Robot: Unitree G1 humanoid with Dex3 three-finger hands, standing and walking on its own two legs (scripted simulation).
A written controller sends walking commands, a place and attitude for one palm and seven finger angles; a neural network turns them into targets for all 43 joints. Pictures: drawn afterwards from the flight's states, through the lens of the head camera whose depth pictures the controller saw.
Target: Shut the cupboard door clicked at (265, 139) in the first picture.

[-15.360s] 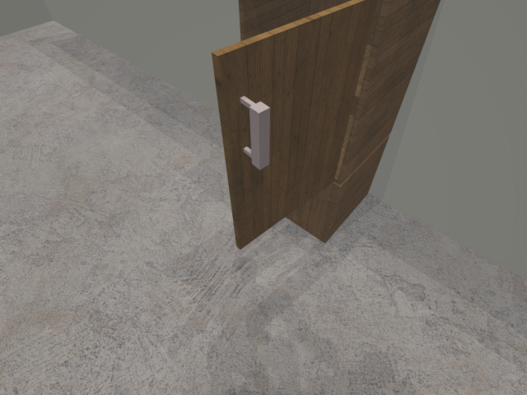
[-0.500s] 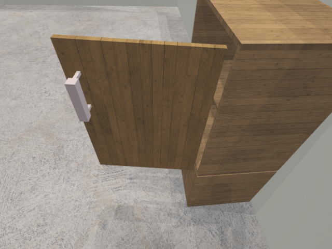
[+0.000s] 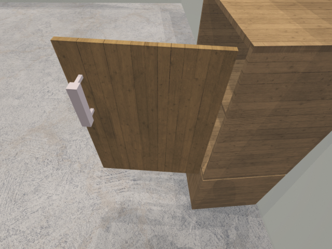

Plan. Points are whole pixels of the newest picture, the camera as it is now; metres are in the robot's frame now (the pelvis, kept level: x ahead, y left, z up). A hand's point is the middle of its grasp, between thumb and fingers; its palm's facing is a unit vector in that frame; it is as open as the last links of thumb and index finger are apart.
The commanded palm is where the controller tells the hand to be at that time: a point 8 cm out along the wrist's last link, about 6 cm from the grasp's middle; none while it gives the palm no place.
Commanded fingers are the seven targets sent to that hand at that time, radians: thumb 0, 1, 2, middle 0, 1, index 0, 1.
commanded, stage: shuffle to correct the standing spot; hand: left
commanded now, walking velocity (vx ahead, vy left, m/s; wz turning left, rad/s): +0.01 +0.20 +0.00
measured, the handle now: (83, 101) +0.46 +0.27 +0.09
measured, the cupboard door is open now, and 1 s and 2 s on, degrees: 82 82 82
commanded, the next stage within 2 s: come to a stop and stand still in 0.04 s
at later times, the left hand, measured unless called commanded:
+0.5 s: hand out of the picture +0.02 +0.26 -0.18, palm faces +0.04 -0.98 -0.17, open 7.4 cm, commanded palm none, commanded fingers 0.00 0.90 0.90 -0.20 -0.30 -0.20 -0.30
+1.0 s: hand out of the picture -0.02 +0.22 -0.17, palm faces -0.02 -0.97 -0.24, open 7.4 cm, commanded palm none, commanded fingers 0.00 0.90 0.90 -0.20 -0.30 -0.20 -0.30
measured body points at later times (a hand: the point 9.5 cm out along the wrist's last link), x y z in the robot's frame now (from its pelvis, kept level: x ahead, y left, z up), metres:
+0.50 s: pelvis +0.00 +0.07 +0.01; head +0.02 +0.11 +0.46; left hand +0.02 +0.31 -0.17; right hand +0.01 -0.16 -0.13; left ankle +0.01 +0.09 -0.74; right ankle -0.06 -0.11 -0.66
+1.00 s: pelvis -0.01 +0.05 +0.00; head -0.02 +0.02 +0.44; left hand -0.02 +0.27 -0.15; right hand -0.02 -0.16 -0.18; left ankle +0.01 +0.09 -0.74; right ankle -0.05 -0.07 -0.74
